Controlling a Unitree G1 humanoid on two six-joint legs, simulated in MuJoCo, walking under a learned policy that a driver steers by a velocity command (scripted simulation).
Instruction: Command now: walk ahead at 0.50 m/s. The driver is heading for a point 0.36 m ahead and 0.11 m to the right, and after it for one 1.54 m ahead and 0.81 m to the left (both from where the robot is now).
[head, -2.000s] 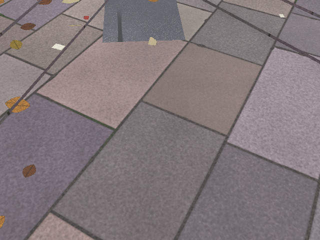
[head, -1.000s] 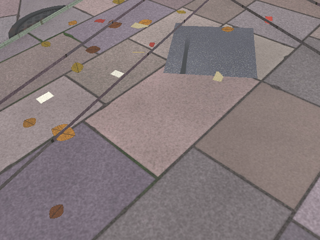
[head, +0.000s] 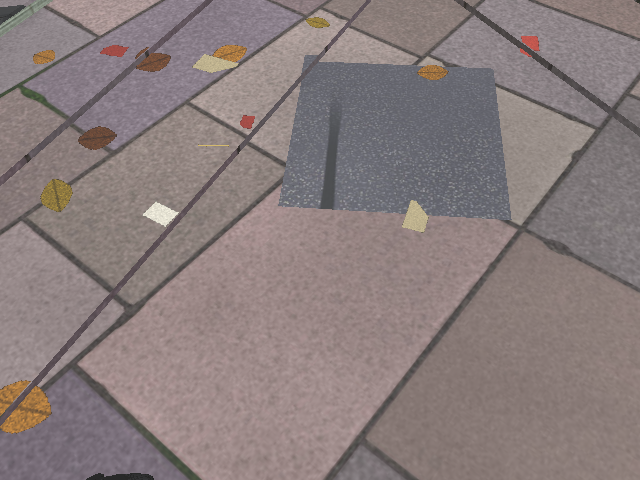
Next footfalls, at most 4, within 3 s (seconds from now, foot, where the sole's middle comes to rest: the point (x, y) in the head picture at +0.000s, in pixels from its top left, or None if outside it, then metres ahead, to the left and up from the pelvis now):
0.50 left None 0.45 0.14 -0.76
1.00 right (315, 332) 0.78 0.02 -0.76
1.52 left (158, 306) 0.87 0.39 -0.76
2.00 right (138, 192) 1.22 0.47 -0.74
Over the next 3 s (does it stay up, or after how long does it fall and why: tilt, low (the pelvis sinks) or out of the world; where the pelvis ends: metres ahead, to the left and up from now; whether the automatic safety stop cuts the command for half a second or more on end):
stays up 1.32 0.83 0.03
